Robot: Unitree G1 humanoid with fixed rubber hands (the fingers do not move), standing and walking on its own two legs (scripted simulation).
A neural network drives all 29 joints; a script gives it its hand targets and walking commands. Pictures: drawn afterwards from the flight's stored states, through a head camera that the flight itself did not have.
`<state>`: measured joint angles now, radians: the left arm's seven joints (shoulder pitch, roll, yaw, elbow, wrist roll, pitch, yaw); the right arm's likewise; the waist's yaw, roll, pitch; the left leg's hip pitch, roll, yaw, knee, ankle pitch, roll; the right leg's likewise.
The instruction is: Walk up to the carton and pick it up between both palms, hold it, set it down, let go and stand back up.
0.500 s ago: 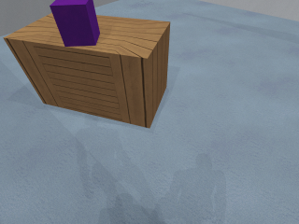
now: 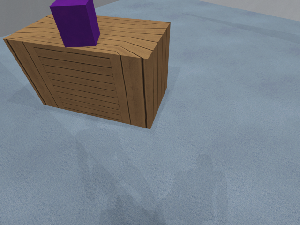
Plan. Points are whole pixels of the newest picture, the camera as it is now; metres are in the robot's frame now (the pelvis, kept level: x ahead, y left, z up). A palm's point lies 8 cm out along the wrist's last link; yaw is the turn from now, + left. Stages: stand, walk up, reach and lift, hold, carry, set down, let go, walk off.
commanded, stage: stand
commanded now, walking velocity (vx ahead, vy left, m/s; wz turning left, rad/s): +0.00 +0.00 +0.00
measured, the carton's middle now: (78, 21) +1.32 +0.53 +0.03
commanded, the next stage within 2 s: walk up in 0.04 s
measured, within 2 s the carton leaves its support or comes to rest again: neither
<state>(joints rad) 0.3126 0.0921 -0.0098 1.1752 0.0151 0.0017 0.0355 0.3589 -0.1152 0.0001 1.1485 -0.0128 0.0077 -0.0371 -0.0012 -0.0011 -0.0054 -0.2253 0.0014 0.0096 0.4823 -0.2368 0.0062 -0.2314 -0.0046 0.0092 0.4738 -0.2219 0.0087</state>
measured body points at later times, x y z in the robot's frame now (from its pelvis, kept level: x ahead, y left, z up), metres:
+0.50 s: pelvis +0.03 +0.07 -0.01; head +0.02 +0.07 +0.44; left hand -0.01 +0.32 -0.16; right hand +0.07 -0.22 -0.14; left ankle +0.07 +0.21 -0.72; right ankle +0.02 -0.12 -0.74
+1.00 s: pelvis +0.18 +0.15 -0.02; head +0.19 +0.11 +0.42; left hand +0.33 +0.37 -0.12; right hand +0.14 -0.11 -0.18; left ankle +0.18 +0.27 -0.66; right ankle +0.22 +0.03 -0.74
